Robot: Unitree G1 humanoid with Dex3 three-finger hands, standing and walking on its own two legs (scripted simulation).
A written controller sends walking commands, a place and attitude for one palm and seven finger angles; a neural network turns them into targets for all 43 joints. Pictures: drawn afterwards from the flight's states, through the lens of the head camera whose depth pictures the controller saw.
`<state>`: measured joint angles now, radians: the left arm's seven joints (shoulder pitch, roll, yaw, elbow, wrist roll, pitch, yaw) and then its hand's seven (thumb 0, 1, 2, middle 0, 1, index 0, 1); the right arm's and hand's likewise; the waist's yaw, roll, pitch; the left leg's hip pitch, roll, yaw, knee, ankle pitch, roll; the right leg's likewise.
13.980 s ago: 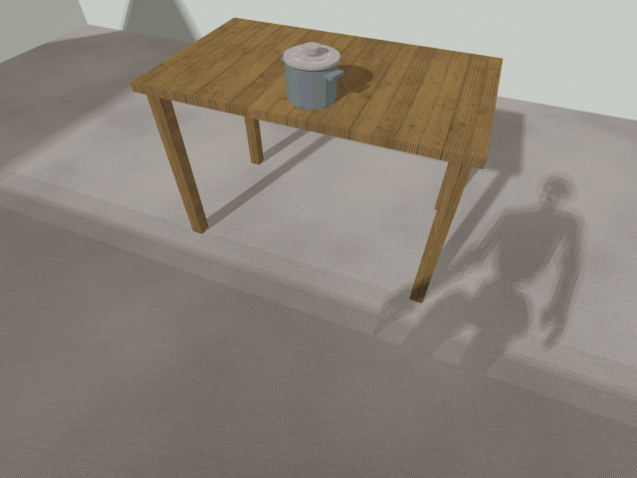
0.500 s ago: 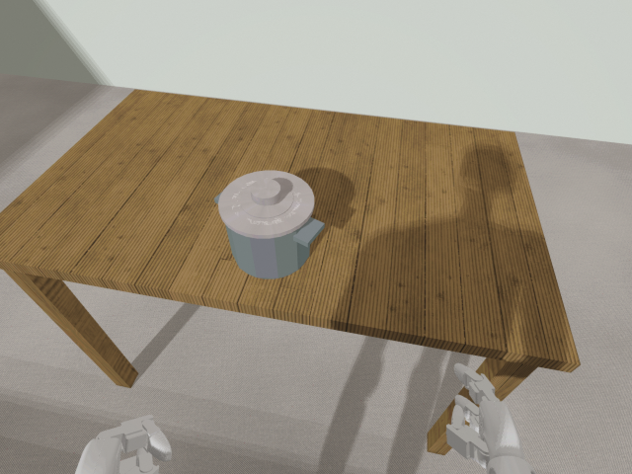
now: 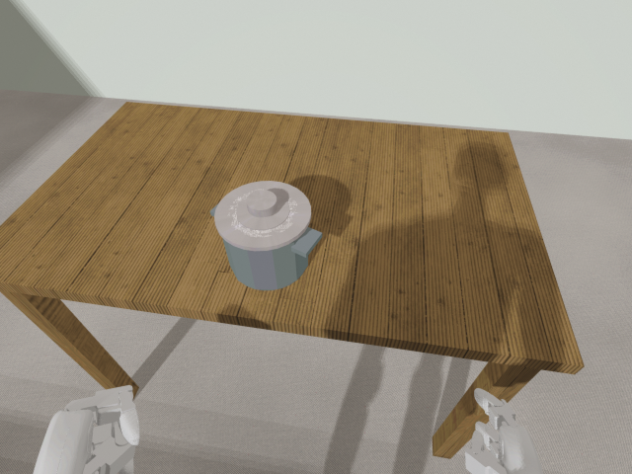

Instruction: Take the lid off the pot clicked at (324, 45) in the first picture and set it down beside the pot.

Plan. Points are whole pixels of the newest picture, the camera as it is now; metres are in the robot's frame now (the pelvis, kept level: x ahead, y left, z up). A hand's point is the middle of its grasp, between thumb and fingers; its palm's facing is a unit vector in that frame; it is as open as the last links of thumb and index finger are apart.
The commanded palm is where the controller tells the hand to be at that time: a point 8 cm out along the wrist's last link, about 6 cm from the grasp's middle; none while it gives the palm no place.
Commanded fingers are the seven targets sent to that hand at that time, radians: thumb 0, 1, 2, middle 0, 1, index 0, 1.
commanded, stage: raise the hand higher, near the body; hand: left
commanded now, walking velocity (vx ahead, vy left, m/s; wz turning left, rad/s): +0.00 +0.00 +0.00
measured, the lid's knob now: (262, 203) +0.49 +0.15 +0.06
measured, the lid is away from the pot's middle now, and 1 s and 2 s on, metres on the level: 0.00 0.00 0.00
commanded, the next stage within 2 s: reach forward and open the fingers in 0.36 s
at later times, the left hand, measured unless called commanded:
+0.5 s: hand (112, 386) +0.17 +0.22 +0.11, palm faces +0.29 -0.81 -0.51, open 3.1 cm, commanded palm +0.12 +0.26 +0.13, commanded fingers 0.00 0.83 0.90 -1.24 -1.45 -1.24 -1.45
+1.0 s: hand (100, 362) +0.19 +0.25 +0.10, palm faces -0.23 -0.02 -0.97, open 4.6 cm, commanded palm +0.18 +0.25 +0.16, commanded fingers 0.00 0.06 1.28 -0.98 -0.51 -0.98 -0.51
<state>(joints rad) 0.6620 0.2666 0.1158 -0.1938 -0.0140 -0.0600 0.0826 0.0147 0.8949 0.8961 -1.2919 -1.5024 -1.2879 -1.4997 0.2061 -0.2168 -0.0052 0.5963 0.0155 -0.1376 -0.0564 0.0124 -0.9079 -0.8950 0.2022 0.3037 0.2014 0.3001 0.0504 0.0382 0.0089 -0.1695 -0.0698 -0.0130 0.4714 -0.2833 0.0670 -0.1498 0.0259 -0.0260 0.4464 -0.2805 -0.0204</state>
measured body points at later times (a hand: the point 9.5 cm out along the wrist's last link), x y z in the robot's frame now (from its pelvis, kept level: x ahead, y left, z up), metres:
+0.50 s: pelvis +0.00 -0.01 +0.00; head -0.01 -0.03 +0.45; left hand +0.15 +0.26 +0.14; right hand +0.19 -0.21 -0.08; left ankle -0.02 +0.07 -0.74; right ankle -0.03 -0.11 -0.74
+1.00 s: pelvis -0.01 -0.02 +0.00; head -0.01 -0.06 +0.45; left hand +0.20 +0.25 +0.16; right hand +0.20 -0.24 -0.09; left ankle -0.02 +0.07 -0.74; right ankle -0.03 -0.11 -0.74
